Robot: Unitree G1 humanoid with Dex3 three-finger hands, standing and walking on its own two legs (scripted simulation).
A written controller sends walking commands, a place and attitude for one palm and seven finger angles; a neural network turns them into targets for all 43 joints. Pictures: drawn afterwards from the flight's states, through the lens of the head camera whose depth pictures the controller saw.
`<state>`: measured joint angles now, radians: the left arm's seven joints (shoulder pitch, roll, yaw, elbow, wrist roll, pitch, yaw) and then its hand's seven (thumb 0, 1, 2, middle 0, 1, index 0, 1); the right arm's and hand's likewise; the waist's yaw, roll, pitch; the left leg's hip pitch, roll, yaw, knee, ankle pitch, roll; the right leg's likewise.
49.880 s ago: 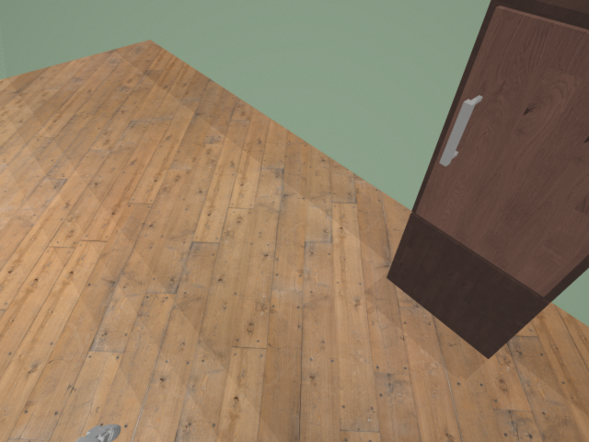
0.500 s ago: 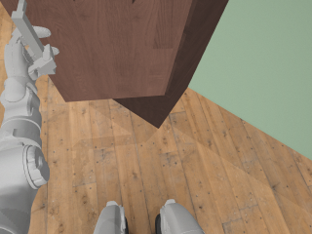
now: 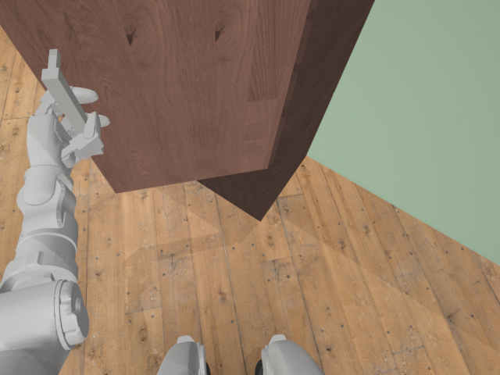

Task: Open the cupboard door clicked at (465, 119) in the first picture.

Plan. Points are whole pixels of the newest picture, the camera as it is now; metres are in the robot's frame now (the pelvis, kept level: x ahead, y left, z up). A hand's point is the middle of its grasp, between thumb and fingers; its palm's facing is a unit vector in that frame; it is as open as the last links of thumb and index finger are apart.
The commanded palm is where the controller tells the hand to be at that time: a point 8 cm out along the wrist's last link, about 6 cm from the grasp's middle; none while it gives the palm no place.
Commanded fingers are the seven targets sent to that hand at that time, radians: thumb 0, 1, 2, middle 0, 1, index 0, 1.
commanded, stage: pull the door open along its arc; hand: left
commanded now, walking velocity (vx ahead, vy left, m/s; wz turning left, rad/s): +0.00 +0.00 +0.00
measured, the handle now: (78, 108) +0.52 +0.24 +0.07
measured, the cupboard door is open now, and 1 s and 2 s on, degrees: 47 86 91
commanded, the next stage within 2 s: open thumb and fingers to let go in 0.64 s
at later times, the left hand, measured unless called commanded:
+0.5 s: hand (160, 225) +0.32 +0.11 +0.06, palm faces +0.48 -0.88 +0.05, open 5.7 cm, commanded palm +0.26 +0.13 +0.06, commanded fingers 0.00 0.90 0.90 -0.40 -1.35 -0.40 -1.35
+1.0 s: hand (200, 245) +0.30 +0.06 +0.06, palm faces +0.51 -0.86 -0.02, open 7.1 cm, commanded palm +0.24 +0.10 +0.06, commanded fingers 0.00 -0.08 0.48 -0.33 -1.25 -0.33 -1.25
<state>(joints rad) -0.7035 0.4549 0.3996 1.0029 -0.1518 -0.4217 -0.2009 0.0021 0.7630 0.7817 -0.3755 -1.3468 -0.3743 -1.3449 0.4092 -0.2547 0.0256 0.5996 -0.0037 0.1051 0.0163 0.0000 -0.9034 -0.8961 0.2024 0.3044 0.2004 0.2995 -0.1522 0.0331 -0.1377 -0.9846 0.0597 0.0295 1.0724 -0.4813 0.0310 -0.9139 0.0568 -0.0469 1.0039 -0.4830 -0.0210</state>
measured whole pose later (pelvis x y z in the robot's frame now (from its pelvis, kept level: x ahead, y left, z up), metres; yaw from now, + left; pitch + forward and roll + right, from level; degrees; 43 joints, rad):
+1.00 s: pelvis -0.02 -0.06 +0.01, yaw +6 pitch +13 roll +1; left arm -0.03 -0.11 -0.13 0.31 0.07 -0.32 0.61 0.00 0.48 0.71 -0.37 -1.31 -0.39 -1.31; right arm 0.18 -0.19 -0.01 0.61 -0.09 -0.02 0.00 0.01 -0.90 -0.90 0.20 0.30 0.20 0.30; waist -0.02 0.03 -0.15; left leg -0.80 0.01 -0.04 0.99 -0.42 -0.04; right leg -0.75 0.02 -0.12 1.03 -0.52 -0.10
